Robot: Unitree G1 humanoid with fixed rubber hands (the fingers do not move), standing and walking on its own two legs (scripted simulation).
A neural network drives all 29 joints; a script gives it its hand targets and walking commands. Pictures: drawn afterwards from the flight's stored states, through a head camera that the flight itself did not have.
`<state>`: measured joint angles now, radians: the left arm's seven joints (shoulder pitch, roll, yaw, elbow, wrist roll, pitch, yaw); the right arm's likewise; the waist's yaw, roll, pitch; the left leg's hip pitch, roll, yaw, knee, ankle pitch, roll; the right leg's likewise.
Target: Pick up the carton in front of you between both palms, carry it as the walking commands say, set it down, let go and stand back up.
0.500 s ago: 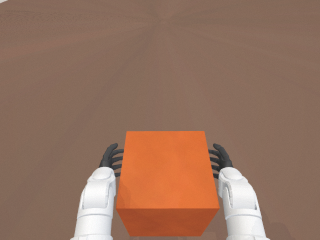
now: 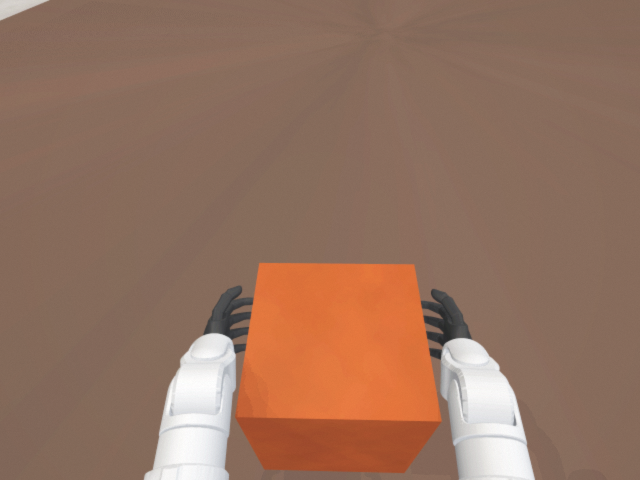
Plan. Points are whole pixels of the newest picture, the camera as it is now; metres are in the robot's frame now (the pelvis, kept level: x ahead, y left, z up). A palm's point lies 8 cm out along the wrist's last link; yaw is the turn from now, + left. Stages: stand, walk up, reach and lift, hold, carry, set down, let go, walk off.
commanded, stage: hold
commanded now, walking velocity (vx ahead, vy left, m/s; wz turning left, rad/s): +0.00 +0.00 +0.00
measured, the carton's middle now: (335, 372) +0.28 +0.00 -0.05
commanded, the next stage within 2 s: set down in 0.26 s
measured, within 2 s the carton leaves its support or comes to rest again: neither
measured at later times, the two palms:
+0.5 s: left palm (235, 341) +0.29 +0.12 +0.03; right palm (463, 322) +0.31 -0.17 +0.03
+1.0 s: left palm (264, 371) +0.34 +0.12 -0.17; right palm (434, 374) +0.34 -0.18 -0.18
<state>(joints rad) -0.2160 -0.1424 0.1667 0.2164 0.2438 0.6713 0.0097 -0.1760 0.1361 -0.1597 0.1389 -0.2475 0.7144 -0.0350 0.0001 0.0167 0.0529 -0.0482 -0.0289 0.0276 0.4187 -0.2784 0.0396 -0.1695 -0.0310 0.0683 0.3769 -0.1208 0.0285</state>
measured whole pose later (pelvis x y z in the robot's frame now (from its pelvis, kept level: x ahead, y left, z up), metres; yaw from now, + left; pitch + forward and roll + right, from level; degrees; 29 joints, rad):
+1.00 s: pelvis -0.05 -0.04 -0.10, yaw +6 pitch +31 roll +1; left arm -0.63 -0.11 0.37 0.57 0.20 0.16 0.03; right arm -0.58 0.13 -0.41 0.47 -0.24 0.19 -0.03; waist -0.05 0.06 -0.06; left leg -1.22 -0.10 -0.11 1.10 -0.42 -0.03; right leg -1.30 0.04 0.09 1.03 -0.27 0.04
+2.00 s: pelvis -0.10 -0.04 -0.34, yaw +9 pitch +46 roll +2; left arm -1.24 0.09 0.27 0.96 0.11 0.18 0.13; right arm -1.05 -0.06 -0.52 0.70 -0.17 0.22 -0.06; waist -0.14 0.09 -0.01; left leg -2.17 -0.21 -0.07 1.95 -0.60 -0.08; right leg -2.25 0.09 0.12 1.87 -0.42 0.10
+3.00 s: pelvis -0.10 -0.03 -0.39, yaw +9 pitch +42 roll -2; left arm -1.43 0.20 0.10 1.22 0.03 0.11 0.12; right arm -1.19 -0.16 -0.51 0.96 -0.11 0.13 0.00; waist -0.18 0.09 0.19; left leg -2.27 -0.20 -0.05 2.16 -0.62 -0.04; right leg -2.32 0.00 0.06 2.05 -0.46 0.08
